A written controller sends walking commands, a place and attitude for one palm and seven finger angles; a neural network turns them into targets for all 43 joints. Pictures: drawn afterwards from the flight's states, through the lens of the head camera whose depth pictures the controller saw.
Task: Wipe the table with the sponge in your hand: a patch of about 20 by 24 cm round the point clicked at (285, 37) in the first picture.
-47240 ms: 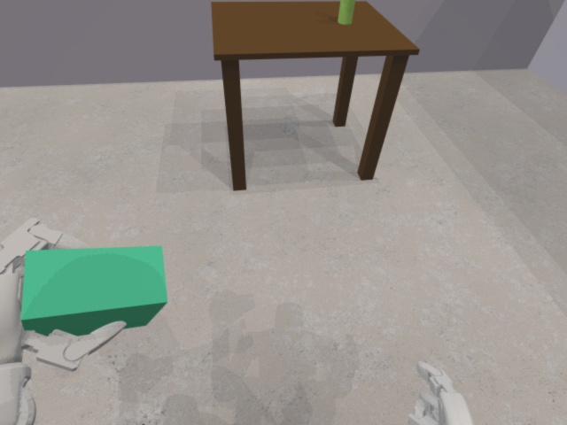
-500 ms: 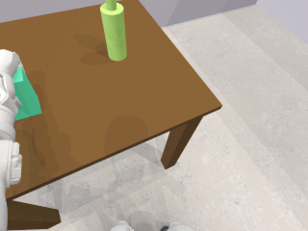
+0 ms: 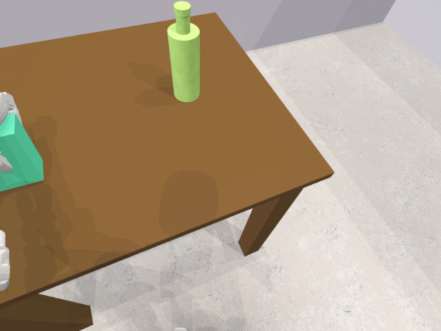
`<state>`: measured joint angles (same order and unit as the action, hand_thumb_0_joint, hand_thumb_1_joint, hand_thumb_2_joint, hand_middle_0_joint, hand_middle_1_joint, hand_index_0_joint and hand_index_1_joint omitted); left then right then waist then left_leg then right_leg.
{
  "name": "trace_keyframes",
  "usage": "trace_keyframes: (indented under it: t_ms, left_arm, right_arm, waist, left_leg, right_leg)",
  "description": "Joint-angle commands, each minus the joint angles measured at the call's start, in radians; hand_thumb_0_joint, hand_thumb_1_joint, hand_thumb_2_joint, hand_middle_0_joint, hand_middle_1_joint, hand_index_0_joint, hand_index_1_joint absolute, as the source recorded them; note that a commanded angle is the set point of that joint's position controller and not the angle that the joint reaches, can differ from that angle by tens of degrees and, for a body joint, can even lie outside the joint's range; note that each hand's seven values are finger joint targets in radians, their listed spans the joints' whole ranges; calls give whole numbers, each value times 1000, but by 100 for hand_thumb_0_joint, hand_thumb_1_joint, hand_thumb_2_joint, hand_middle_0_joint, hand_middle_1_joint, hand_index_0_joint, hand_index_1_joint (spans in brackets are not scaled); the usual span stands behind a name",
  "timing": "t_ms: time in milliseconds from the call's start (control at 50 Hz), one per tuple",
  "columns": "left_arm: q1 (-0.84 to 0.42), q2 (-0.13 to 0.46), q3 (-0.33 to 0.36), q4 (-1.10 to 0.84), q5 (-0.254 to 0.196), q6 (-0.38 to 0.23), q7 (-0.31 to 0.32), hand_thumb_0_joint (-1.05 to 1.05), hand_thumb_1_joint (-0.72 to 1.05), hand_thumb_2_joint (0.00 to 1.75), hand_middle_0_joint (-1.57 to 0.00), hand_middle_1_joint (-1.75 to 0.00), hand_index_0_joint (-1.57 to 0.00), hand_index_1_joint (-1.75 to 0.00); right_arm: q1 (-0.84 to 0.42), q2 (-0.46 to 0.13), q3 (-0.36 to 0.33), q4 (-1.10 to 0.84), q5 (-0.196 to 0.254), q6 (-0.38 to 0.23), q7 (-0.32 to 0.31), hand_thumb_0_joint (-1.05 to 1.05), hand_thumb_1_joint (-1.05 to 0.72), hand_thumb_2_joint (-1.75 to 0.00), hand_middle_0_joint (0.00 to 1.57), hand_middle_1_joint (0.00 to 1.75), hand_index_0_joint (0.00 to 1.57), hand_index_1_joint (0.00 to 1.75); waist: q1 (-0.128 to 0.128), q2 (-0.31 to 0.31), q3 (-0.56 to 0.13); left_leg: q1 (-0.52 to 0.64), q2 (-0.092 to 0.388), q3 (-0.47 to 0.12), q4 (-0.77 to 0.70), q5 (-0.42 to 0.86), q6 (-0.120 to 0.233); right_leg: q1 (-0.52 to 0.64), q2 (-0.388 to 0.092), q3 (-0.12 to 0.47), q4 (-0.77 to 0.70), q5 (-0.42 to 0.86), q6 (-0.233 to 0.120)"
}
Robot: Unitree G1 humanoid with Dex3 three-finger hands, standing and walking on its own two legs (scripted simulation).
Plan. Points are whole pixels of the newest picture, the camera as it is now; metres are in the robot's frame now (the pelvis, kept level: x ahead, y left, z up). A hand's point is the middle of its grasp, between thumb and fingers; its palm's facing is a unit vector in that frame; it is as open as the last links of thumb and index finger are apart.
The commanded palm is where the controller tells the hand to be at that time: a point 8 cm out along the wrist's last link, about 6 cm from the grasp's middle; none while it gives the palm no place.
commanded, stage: wipe back along the first lane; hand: left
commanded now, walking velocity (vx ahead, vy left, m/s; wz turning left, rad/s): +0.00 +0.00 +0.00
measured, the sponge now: out of the picture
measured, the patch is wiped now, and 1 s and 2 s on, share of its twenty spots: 0.95 0.95 0.95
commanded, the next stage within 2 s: lift the sponge slowly off the table in 1.74 s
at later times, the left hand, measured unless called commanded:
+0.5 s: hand out of the picture +0.39 +0.39 +0.07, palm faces -0.12 +0.01 -0.99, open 10.3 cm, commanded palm +0.37 +0.37 +0.11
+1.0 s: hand out of the picture +0.35 +0.37 +0.06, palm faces -0.08 +0.00 -1.00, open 10.3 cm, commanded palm +0.31 +0.35 +0.10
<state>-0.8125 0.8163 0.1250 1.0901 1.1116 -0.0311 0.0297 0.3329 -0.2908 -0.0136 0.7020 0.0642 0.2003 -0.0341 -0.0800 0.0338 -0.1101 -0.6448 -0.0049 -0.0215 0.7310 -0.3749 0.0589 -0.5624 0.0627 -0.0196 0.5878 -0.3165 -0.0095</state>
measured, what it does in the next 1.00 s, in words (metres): stands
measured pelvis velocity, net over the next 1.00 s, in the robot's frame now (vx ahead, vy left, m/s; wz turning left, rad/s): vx -0.01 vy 0.00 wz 0.02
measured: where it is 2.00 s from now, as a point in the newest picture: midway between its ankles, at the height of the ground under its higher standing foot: outside the picture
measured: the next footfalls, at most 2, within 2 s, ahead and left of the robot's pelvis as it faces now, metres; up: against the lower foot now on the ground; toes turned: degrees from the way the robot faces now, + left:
none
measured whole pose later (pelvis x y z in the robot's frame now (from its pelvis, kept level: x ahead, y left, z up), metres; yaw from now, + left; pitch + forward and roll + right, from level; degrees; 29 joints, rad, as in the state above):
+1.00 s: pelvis -0.01 +0.00 +0.01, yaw +1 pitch +11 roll -3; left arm -0.47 0.63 0.08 0.77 1.01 0.06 0.15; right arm 0.24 -0.28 -0.02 0.67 0.08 0.20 -0.01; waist 0.00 0.05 -0.12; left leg -0.51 -0.03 -0.02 0.67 -0.34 0.06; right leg -0.44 0.04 -0.01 0.56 -0.30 -0.01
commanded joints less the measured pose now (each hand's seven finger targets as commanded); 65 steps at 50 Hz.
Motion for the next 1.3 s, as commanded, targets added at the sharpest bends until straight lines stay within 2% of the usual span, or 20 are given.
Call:
trace_keyframes:
  t_ms: [0, 60, 120, 160, 220, 360, 400, 460, 480, 520, 540, 600, 660, 700, 760, 800, 840, 1160, 1200, 1280]
  left_arm:
    - [-318, 335, 67, -199, 9, -38, 28, 0, 10, 130, -120, -160, -120, -160]
    - [-282, 382, 118, -224, 1, -58, 40, 0, 10, 130, -120, -160, -120, -160]
    - [-213, 316, 92, -214, -13, -52, 56, 0, 10, 130, -120, -160, -120, -160]
    - [-177, 335, 120, -224, -16, -53, 66, 0, 10, 130, -120, -160, -120, -160]
    - [-161, 273, 72, -197, -17, -28, 77, 0, 10, 130, -120, -160, -120, -160]
    - [-116, 241, 60, -232, -23, 0, 83, 0, 10, 130, -120, -160, -120, -160]
    - [-99, 184, 21, -249, -31, 8, 81, 0, 10, 130, -120, -160, -120, -160]
    - [-54, 199, 43, -218, -40, 14, 78, 0, 10, 130, -120, -160, -120, -160]
    - [-77, 132, -19, -219, -45, 20, 75, 0, 10, 130, -120, -160, -120, -160]
    - [-67, 150, 2, -220, -40, 19, 77, 0, 10, 130, -120, -160, -120, -160]
    - [-59, 145, 6, -254, -42, 13, 75, 0, 10, 130, -120, -160, -120, -160]
    - [-24, 99, -22, -263, -43, 18, 82, 0, 10, 130, -120, -160, -120, -160]
    - [49, 91, -5, -308, -60, 16, 90, 0, 10, 130, -120, -160, -120, -160]
    - [97, 38, -31, -318, -76, 31, 94, 0, 10, 130, -120, -160, -120, -160]
    - [142, 74, 9, -311, -87, 47, 100, 0, 10, 130, -120, -160, -120, -160]
    - [109, 43, -26, -329, -87, 64, 99, 0, 10, 130, -120, -160, -120, -160]
    - [149, 54, -11, -349, -81, 70, 96, 0, 10, 130, -120, -160, -120, -160]
    - [391, -8, -12, -536, -123, 119, 71, 0, 10, 130, -120, -160, -120, -160]
    - [413, -63, -52, -585, -134, 130, 68, 0, 10, 130, -120, -160, -120, -160]
    - [500, -58, -34, -637, -146, 147, 65, 0, 10, 130, -120, -160, -120, -160]
  right_arm:
    - [115, -188, -67, -50, -14, -5, -12, 0, -90, -90, 20, 30, 20, 30]
    - [106, -192, -67, -55, -20, 3, -8, 0, -90, -90, 20, 30, 20, 30]
    - [86, -185, -72, -68, -19, 6, 1, 0, -90, -90, 20, 30, 20, 30]
    - [81, -188, -72, -67, -18, 7, 4, 0, -90, -90, 20, 30, 20, 30]
    - [66, -188, -72, -71, -15, 7, 10, 0, -90, -90, 20, 30, 20, 30]
    - [33, -182, -69, -82, -7, 4, 10, 0, -90, -90, 20, 30, 20, 30]
    - [24, -176, -70, -92, -6, 2, 12, 0, -90, -90, 20, 30, 20, 30]
    - [14, -178, -65, -92, -2, 0, 8, 0, -90, -90, 20, 30, 20, 30]
    - [3, -173, -62, -98, -3, -2, 9, 0, -90, -90, 20, 30, 20, 30]
    - [2, -175, -64, -98, -3, -5, 7, 0, -90, -90, 20, 30, 20, 30]
    - [-7, -171, -64, -105, -4, -7, 6, 0, -90, -90, 20, 30, 20, 30]
    - [-11, -166, -66, -106, -2, -8, 9, 0, -90, -90, 20, 30, 20, 30]
    - [-28, -164, -68, -117, -1, -12, 11, 0, -90, -90, 20, 30, 20, 30]
    - [-43, -158, -68, -125, 2, -16, 15, 0, -90, -90, 20, 30, 20, 30]
    - [-54, -165, -65, -124, 4, -16, 13, 0, -90, -90, 20, 30, 20, 30]
    - [-69, -162, -64, -126, 6, -18, 14, 0, -90, -90, 20, 30, 20, 30]
    - [-82, -160, -61, -136, 6, -23, 13, 0, -90, -90, 20, 30, 20, 30]
    - [-161, -146, -53, -177, 10, -52, 13, 0, -90, -90, 20, 30, 20, 30]
    - [-174, -142, -54, -185, 11, -56, 17, 0, -90, -90, 20, 30, 20, 30]
    - [-195, -139, -49, -194, 12, -64, 19, 0, -90, -90, 20, 30, 20, 30]
  waist:
    - [18, 153, -363]
    - [43, 169, -413]
    - [41, 112, -394]
    - [58, 127, -412]
    - [41, 90, -351]
    - [59, 102, -340]
    - [54, 90, -328]
    - [62, 57, -286]
    - [40, 67, -259]
    - [52, 47, -247]
    - [65, 84, -270]
    - [58, 61, -257]
    - [76, 60, -281]
    - [77, 41, -257]
    - [84, -2, -235]
    - [75, 6, -203]
    - [95, 23, -221]
    - [114, 1, -209]
    - [108, 8, -187]
    - [120, 6, -178]
  left_leg:
    - [411, 6, -46, -25, 686, -39]
    - [432, 7, -49, -14, 779, -47]
    - [388, 2, -32, -17, 716, -34]
    - [403, 3, -40, -20, 748, -39]
    - [359, -1, -34, -32, 646, -32]
    - [379, -3, -52, -63, 606, -35]
    - [385, -2, -57, -70, 581, -36]
    - [349, -6, -55, -86, 525, -29]
    - [342, -6, -49, -91, 478, -25]
    - [326, -9, -51, -102, 434, -20]
    - [354, -4, -55, -106, 477, -26]
    - [360, -4, -60, -105, 460, -29]
    - [373, -2, -62, -109, 488, -31]
    - [354, -2, -58, -115, 463, -30]
    - [327, -7, -49, -124, 428, -20]
    - [315, -10, -45, -136, 373, -15]
    - [322, -11, -47, -140, 411, -18]
    - [362, -13, -41, -148, 482, -19]
    - [371, -10, -43, -151, 489, -21]
    - [374, -11, -43, -156, 522, -22]
  right_leg:
    - [41, 40, -15, -23, 370, -65]
    - [69, 37, -13, -3, 417, -65]
    - [96, 35, -11, -12, 425, -59]
    - [107, 31, -10, -6, 434, -61]
    - [93, 32, -15, -19, 391, -60]
    - [106, 26, -19, -28, 338, -66]
    - [97, 27, -23, -38, 310, -65]
    - [114, 23, -22, -43, 296, -67]
    - [89, 23, -23, -50, 267, -64]
    - [98, 21, -22, -56, 247, -68]
    - [105, 19, -19, -54, 259, -73]
    - [91, 22, -23, -58, 239, -70]
    - [120, 21, -18, -56, 256, -71]
    - [121, 21, -23, -61, 248, -70]
    - [153, 16, -17, -66, 262, -68]
    - [144, 13, -17, -78, 234, -67]
    - [169, 12, -14, -73, 253, -73]
    - [243, 6, -11, -84, 327, -65]
    - [227, 6, -17, -91, 321, -61]
    - [258, 3, -17, -91, 344, -60]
